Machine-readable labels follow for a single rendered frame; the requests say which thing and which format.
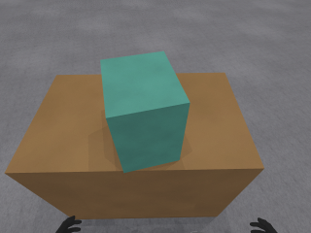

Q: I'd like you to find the robot left hand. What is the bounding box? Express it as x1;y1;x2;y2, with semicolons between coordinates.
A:
55;216;82;233

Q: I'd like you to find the robot right hand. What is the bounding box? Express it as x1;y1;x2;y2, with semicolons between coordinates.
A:
250;217;277;233

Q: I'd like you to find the pedestal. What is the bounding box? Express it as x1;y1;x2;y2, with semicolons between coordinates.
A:
5;72;264;219

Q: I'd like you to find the carton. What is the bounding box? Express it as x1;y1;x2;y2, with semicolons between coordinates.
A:
100;51;190;173

